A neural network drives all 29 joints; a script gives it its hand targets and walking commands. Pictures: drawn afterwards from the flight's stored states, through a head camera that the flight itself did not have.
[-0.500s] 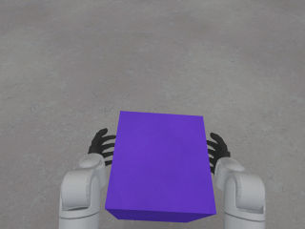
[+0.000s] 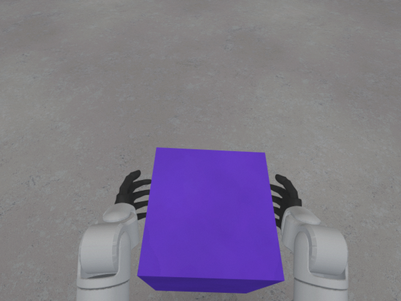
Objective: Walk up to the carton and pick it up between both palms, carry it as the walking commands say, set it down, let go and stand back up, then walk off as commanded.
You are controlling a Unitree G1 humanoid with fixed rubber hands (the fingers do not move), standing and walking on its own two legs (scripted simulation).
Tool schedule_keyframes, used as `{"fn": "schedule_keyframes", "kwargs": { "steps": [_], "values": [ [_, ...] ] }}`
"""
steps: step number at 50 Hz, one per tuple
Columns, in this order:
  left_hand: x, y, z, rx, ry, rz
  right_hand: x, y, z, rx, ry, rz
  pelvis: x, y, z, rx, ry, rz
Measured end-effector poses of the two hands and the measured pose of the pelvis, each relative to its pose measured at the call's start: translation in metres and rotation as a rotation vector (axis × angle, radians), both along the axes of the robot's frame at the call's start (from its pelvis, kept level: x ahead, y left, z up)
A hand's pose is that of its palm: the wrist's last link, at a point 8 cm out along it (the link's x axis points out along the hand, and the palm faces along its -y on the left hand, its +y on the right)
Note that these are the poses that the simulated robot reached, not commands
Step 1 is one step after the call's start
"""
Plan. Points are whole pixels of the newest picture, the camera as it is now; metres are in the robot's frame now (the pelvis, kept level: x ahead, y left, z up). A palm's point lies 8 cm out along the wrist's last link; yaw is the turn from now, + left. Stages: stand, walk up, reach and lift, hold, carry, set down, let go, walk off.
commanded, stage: carry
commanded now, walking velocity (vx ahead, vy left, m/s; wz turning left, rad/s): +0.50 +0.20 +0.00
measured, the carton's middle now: (205, 227) +0.28 +0.00 -0.01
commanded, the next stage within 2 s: none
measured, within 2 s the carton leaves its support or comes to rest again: neither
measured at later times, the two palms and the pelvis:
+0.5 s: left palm (118, 105) +0.56 +0.21 +0.08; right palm (234, 107) +0.56 -0.08 +0.07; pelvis +0.29 +0.07 +0.01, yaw -1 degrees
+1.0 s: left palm (132, 55) +0.81 +0.22 +0.07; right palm (223, 59) +0.80 -0.07 +0.06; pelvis +0.53 +0.08 -0.01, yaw -2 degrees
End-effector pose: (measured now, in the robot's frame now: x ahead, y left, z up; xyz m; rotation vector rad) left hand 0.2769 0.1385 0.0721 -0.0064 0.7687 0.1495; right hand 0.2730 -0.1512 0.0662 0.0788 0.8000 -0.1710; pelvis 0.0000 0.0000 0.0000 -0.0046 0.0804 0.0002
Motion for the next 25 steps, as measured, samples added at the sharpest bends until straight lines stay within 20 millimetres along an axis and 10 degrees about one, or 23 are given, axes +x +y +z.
{"fn": "schedule_keyframes", "kwargs": {
  "steps": [18, 25],
  "values": [
    [0.202, 0.071, -0.001, 0.002, -0.003, 0.068, 0.223, 0.072, 0.000, 0.001, -0.006, 0.069, 0.214, 0.053, -0.003, 0.004, -0.010, 0.027],
    [0.282, 0.071, 0.003, 0.001, 0.014, 0.017, 0.288, 0.071, 0.004, 0.000, 0.013, 0.018, 0.286, 0.066, 0.006, -0.004, -0.004, -0.013]
  ]
}}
